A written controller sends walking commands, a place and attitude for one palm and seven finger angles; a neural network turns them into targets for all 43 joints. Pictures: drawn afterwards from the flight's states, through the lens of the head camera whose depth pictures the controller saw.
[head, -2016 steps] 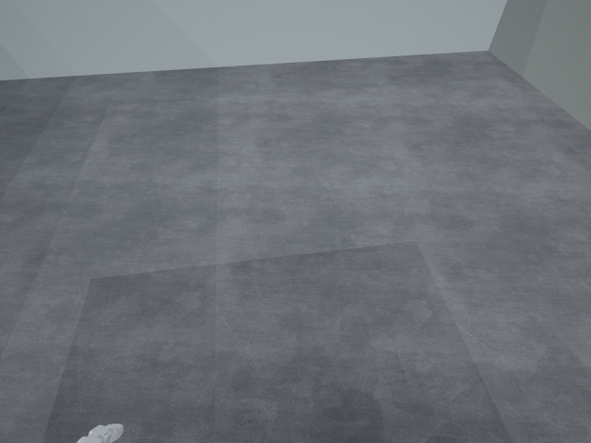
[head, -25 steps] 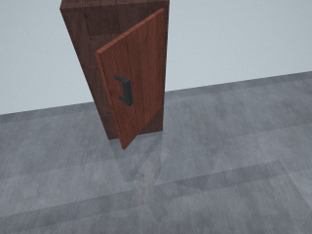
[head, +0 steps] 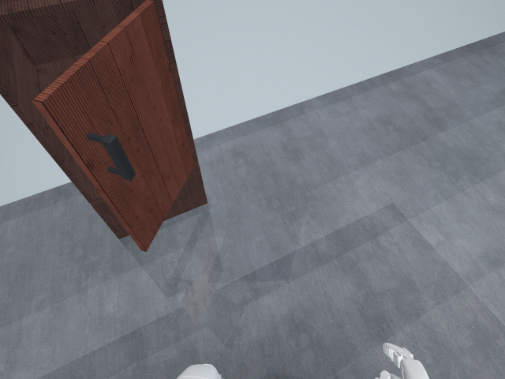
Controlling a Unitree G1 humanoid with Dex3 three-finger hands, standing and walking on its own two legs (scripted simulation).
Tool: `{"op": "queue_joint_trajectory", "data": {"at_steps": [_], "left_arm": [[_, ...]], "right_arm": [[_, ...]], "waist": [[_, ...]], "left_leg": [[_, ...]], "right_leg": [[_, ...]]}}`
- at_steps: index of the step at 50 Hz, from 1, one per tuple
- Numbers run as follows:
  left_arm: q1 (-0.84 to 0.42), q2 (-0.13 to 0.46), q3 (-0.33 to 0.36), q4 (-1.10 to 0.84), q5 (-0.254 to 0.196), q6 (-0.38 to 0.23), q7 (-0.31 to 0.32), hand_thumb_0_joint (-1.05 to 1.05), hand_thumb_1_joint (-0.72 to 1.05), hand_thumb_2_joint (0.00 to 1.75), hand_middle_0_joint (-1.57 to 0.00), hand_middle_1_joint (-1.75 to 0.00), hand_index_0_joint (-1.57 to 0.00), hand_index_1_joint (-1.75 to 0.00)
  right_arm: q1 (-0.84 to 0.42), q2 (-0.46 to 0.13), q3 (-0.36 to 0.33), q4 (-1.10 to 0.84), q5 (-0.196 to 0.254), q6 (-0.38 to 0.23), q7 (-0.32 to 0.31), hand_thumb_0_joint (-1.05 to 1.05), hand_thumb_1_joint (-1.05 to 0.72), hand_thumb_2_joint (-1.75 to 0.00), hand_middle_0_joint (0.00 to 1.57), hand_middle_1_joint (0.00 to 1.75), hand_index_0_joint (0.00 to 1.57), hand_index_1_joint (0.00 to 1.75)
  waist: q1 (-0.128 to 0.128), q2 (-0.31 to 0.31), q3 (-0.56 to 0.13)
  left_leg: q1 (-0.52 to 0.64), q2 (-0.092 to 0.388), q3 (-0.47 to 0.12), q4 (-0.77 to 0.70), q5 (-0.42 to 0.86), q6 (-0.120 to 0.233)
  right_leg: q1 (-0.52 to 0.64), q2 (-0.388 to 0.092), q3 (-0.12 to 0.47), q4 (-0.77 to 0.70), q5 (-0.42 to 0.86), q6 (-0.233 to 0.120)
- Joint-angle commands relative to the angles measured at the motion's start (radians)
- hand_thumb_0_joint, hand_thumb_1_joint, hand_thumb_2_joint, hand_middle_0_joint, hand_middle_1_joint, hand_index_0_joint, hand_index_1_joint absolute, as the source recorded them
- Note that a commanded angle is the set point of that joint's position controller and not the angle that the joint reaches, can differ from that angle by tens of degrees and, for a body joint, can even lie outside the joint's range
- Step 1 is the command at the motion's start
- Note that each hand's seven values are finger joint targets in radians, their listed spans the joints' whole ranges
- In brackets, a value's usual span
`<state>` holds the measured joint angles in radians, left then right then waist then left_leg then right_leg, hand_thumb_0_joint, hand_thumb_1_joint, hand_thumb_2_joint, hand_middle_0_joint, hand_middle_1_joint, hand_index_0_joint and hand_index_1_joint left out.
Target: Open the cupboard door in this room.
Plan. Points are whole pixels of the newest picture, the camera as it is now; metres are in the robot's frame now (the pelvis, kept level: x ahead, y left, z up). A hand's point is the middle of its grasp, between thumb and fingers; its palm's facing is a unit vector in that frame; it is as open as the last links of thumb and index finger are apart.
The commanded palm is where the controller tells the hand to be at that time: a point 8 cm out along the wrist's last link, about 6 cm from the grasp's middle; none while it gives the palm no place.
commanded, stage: walk to a spot facing it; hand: left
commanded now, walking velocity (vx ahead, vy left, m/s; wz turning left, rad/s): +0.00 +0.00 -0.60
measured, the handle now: (111, 156) +0.51 +0.35 -0.03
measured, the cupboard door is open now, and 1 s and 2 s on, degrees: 45 45 45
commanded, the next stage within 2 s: none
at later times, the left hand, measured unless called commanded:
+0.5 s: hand (168, 372) +0.14 +0.17 -0.17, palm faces -0.27 -0.92 -0.29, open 7.4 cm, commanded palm none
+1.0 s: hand (275, 284) +0.31 -0.02 -0.16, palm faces -0.61 -0.75 -0.24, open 7.4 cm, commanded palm none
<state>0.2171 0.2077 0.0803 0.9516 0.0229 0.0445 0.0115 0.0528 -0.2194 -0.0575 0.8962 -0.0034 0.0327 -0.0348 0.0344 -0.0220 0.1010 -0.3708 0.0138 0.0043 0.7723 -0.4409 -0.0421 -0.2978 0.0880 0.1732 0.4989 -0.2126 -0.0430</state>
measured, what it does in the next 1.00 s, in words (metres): steps to the right, turning right: left foot, then right foot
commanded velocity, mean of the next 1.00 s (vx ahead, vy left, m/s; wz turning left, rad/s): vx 0.17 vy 0.00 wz -0.58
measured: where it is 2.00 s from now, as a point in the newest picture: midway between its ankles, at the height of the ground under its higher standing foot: (370, 328)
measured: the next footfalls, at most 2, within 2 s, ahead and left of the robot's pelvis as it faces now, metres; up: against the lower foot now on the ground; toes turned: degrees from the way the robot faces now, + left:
left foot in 0.06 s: +0.05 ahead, +0.15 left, +0.00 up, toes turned -2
right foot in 0.36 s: +0.03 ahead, -0.15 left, +0.00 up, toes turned -14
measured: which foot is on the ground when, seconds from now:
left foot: up 0.00-0.04, down 0.06-0.34, up 0.36-0.60, down 0.62-0.98, up 1.00-1.00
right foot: down 0.00-0.06, up 0.08-0.34, down 0.36-0.62, up 0.64-0.96, down 0.98-1.00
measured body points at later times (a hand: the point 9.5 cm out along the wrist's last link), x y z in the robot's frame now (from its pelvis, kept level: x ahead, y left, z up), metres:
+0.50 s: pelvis +0.00 -0.02 -0.01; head +0.06 -0.05 +0.43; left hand +0.15 +0.22 -0.15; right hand -0.01 -0.30 -0.16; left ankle +0.02 +0.12 -0.69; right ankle -0.01 -0.14 -0.74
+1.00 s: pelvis +0.07 -0.10 -0.02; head +0.10 -0.13 +0.43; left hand +0.34 +0.02 -0.14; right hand -0.12 -0.27 -0.17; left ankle +0.08 +0.09 -0.72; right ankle +0.05 -0.21 -0.75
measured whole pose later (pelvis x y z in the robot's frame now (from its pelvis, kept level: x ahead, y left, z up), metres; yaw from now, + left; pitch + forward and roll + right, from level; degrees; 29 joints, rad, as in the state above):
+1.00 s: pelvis +0.07 -0.10 -0.02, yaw -36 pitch +1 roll +1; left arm 0.10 0.25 0.07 0.88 0.02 0.00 -0.07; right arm 0.43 -0.23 -0.04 0.99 -0.03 -0.01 0.00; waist -0.05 0.02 0.07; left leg -0.18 0.20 0.22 0.74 -0.48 -0.07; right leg -0.41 -0.04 -0.09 0.63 -0.26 -0.05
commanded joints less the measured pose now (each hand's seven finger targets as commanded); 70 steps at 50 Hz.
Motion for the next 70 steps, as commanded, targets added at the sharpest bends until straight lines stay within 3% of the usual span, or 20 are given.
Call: {"op": "queue_joint_trajectory", "data": {"at_steps": [1, 3, 4, 9, 15, 17, 18, 28, 29, 31, 32, 38, 45, 47, 48, 49, 54, 66, 68, 70], "left_arm": [[-0.041, 0.187, 0.049, -0.092, -0.004, -0.013, 0.007, 0.0, 0.9, 0.9, -0.2, -0.3, -0.2, -0.3], [-0.045, 0.108, 0.029, -0.135, -0.017, -0.014, -0.015, 0.0, 0.9, 0.9, -0.2, -0.3, -0.2, -0.3], [-0.072, 0.147, 0.032, -0.144, -0.005, -0.015, -0.018, 0.0, 0.9, 0.9, -0.2, -0.3, -0.2, -0.3], [-0.043, 0.114, 0.033, -0.136, -0.001, 0.003, -0.052, 0.0, 0.9, 0.9, -0.2, -0.3, -0.2, -0.3], [0.017, 0.13, 0.024, -0.116, -0.007, -0.016, -0.056, 0.0, 0.9, 0.9, -0.2, -0.3, -0.2, -0.3], [0.104, 0.324, 0.062, -0.09, 0.011, -0.031, -0.024, 0.0, 0.9, 0.9, -0.2, -0.3, -0.2, -0.3], [0.152, 0.337, 0.065, -0.082, -0.002, -0.029, -0.012, 0.0, 0.9, 0.9, -0.2, -0.3, -0.2, -0.3], [-0.056, 0.232, 0.042, -0.121, 0.002, -0.016, -0.011, 0.0, 0.9, 0.9, -0.2, -0.3, -0.2, -0.3], [-0.084, 0.206, 0.035, -0.132, 0.001, -0.016, -0.018, 0.0, 0.9, 0.9, -0.2, -0.3, -0.2, -0.3], [-0.152, 0.101, 0.012, -0.202, -0.01, -0.016, -0.035, 0.0, 0.9, 0.9, -0.2, -0.3, -0.2, -0.3], [-0.229, 0.144, 0.022, -0.223, 0.0, -0.024, -0.048, 0.0, 0.9, 0.9, -0.2, -0.3, -0.2, -0.3], [-0.147, 0.068, 0.011, -0.159, 0.004, -0.027, -0.094, 0.0, 0.9, 0.9, -0.2, -0.3, -0.2, -0.3], [-0.198, 0.072, 0.002, -0.161, 0.002, -0.041, -0.092, 0.0, 0.9, 0.9, -0.2, -0.3, -0.2, -0.3], [0.0, 0.126, 0.021, -0.09, 0.006, -0.053, -0.083, 0.0, 0.9, 0.9, -0.2, -0.3, -0.2, -0.3], [0.184, 0.241, 0.051, -0.039, 0.012, -0.069, -0.067, 0.0, 0.9, 0.9, -0.2, -0.3, -0.2, -0.3], [0.289, 0.343, 0.074, -0.008, -0.006, -0.071, -0.043, 0.0, 0.9, 0.9, -0.2, -0.3, -0.2, -0.3], [0.002, 0.174, 0.028, -0.071, -0.004, -0.084, -0.012, 0.0, 0.9, 0.9, -0.2, -0.3, -0.2, -0.3], [0.055, 0.143, 0.026, 0.0, -0.007, -0.105, -0.019, 0.0, 0.9, 0.9, -0.2, -0.3, -0.2, -0.3], [0.107, 0.049, 0.007, -0.014, -0.016, -0.103, -0.032, 0.0, 0.9, 0.9, -0.2, -0.3, -0.2, -0.3], [0.015, 0.067, 0.002, -0.056, -0.004, -0.114, -0.036, 0.0, 0.9, 0.9, -0.2, -0.3, -0.2, -0.3]], "right_arm": [[0.164, -0.097, -0.02, -0.027, 0.007, -0.028, -0.015, 0.0, -0.9, -0.9, 0.2, 0.3, 0.2, 0.3], [0.195, -0.248, -0.046, -0.044, -0.022, -0.039, -0.024, 0.0, -0.9, -0.9, 0.2, 0.3, 0.2, 0.3], [0.184, -0.244, -0.04, -0.057, -0.027, -0.034, -0.024, 0.0, -0.9, -0.9, 0.2, 0.3, 0.2, 0.3], [0.074, -0.177, -0.016, -0.1, -0.038, -0.035, -0.022, 0.0, -0.9, -0.9, 0.2, 0.3, 0.2, 0.3], [0.143, -0.227, -0.04, -0.081, -0.025, -0.021, -0.005, 0.0, -0.9, -0.9, 0.2, 0.3, 0.2, 0.3], [0.104, -0.095, -0.017, -0.142, -0.005, -0.018, 0.009, 0.0, -0.9, -0.9, 0.2, 0.3, 0.2, 0.3], [0.073, -0.132, -0.014, -0.147, -0.006, -0.011, 0.003, 0.0, -0.9, -0.9, 0.2, 0.3, 0.2, 0.3], [0.218, -0.083, -0.008, -0.053, -0.01, -0.029, 0.015, 0.0, -0.9, -0.9, 0.2, 0.3, 0.2, 0.3], [0.29, -0.106, -0.015, -0.034, -0.011, -0.037, 0.012, 0.0, -0.9, -0.9, 0.2, 0.3, 0.2, 0.3], [0.433, -0.284, -0.05, -0.008, -0.044, -0.055, -0.007, 0.0, -0.9, -0.9, 0.2, 0.3, 0.2, 0.3], [0.402, -0.29, -0.045, -0.014, -0.039, -0.058, -0.011, 0.0, -0.9, -0.9, 0.2, 0.3, 0.2, 0.3], [0.292, -0.172, -0.011, -0.025, -0.039, -0.088, 0.002, 0.0, -0.9, -0.9, 0.2, 0.3, 0.2, 0.3], [0.363, -0.189, -0.022, 0.011, -0.043, -0.082, 0.018, 0.0, -0.9, -0.9, 0.2, 0.3, 0.2, 0.3], [0.327, -0.184, -0.018, 0.003, -0.033, -0.079, 0.024, 0.0, -0.9, -0.9, 0.2, 0.3, 0.2, 0.3], [0.281, -0.131, -0.003, -0.032, -0.012, -0.084, 0.036, 0.0, -0.9, -0.9, 0.2, 0.3, 0.2, 0.3], [0.198, -0.081, 0.009, -0.095, -0.003, -0.085, 0.039, 0.0, -0.9, -0.9, 0.2, 0.3, 0.2, 0.3], [0.198, -0.096, -0.013, -0.018, -0.026, -0.061, 0.036, 0.0, -0.9, -0.9, 0.2, 0.3, 0.2, 0.3], [0.195, -0.08, -0.019, -0.003, -0.021, -0.101, 0.043, 0.0, -0.9, -0.9, 0.2, 0.3, 0.2, 0.3], [0.452, -0.248, -0.059, 0.064, -0.049, -0.111, 0.021, 0.0, -0.9, -0.9, 0.2, 0.3, 0.2, 0.3], [0.457, -0.235, -0.047, 0.044, -0.046, -0.089, 0.015, 0.0, -0.9, -0.9, 0.2, 0.3, 0.2, 0.3]], "waist": [[-0.076, -0.067, -0.171], [-0.083, 0.36, -0.133], [-0.082, 0.245, -0.103], [-0.009, 0.266, -0.075], [0.0, 0.171, -0.155], [0.048, -0.347, -0.154], [0.088, -0.299, -0.182], [-0.058, -0.124, -0.142], [-0.1, -0.064, -0.134], [-0.169, 0.417, -0.081], [-0.158, 0.252, 0.009], [-0.051, 0.213, -0.021], [-0.075, 0.217, -0.065], [0.028, 0.077, -0.138], [0.122, -0.181, -0.232], [0.149, -0.364, -0.248], [-0.029, -0.161, -0.107], [-0.084, -0.008, -0.069], [-0.166, 0.365, -0.221], [-0.163, 0.216, -0.116]], "left_leg": [[0.269, 0.022, -0.027, -0.346, 0.198, 0.011], [0.38, 0.445, -0.451, -0.548, 0.286, 0.177], [0.277, 0.495, -0.438, -0.517, 0.353, 0.244], [0.167, 0.28, -0.052, -0.416, 0.546, 0.166], [0.131, 0.254, 0.055, -0.199, 0.458, 0.08], [-0.221, 0.031, 0.154, 0.217, -0.21, -0.028], [-0.235, 0.058, 0.0, 0.349, -0.222, -0.007], [0.168, -0.004, 0.075, -0.175, 0.07, -0.01], [0.335, 0.018, 0.051, -0.302, 0.083, 0.0], [0.403, 0.483, -0.544, -0.643, -0.409, 0.157], [0.263, 0.539, -0.573, -0.697, -0.411, 0.227], [0.214, 0.286, -0.014, -0.585, 0.045, 0.124], [0.255, 0.34, 0.139, -0.464, 0.244, 0.112], [0.113, 0.268, 0.23, -0.166, 0.363, 0.063], [-0.164, 0.17, 0.304, 0.164, 0.223, 0.016], [-0.383, 0.055, 0.193, 0.436, -0.195, -0.005], [-0.228, 0.155, 0.023, 0.356, 0.091, -0.022], [0.202, 0.045, 0.067, -0.274, 0.273, 0.004], [0.557, 0.383, -0.394, -0.435, 0.022, 0.138], [0.454, 0.501, -0.559, -0.56, -0.064, 0.254]], "right_leg": [[-0.027, -0.174, 0.23, -0.022, 0.292, -0.059], [-0.328, 0.017, -0.057, 0.342, -0.378, 0.055], [-0.298, -0.048, -0.063, 0.506, -0.385, 0.07], [-0.222, -0.091, -0.17, 0.554, -0.265, 0.098], [0.114, -0.06, -0.264, 0.025, -0.017, 0.056], [0.286, -0.44, 0.32, -0.191, 0.375, -0.115], [0.276, -0.471, 0.333, -0.172, 0.411, -0.191], [-0.067, -0.231, 0.193, -0.124, -0.18, -0.114], [-0.227, -0.184, 0.161, -0.078, -0.354, -0.076], [-0.533, 0.005, -0.149, 0.435, -0.449, 0.041], [-0.525, -0.103, -0.075, 0.547, -0.347, 0.035], [-0.365, -0.146, -0.215, 0.52, -0.086, 0.064], [-0.118, -0.116, -0.314, 0.152, -0.114, 0.033], [0.224, -0.059, -0.328, 0.028, -0.076, -0.011], [0.52, -0.277, 0.005, -0.086, -0.241, -0.103], [0.548, -0.5, 0.439, -0.245, -0.154, -0.198], [0.138, -0.329, 0.075, -0.261, 0.017, -0.149], [0.013, -0.241, 0.009, -0.121, 0.025, -0.105], [-0.292, -0.047, -0.19, 0.414, -0.238, -0.014], [-0.433, -0.107, -0.131, 0.739, -0.308, -0.008]]}}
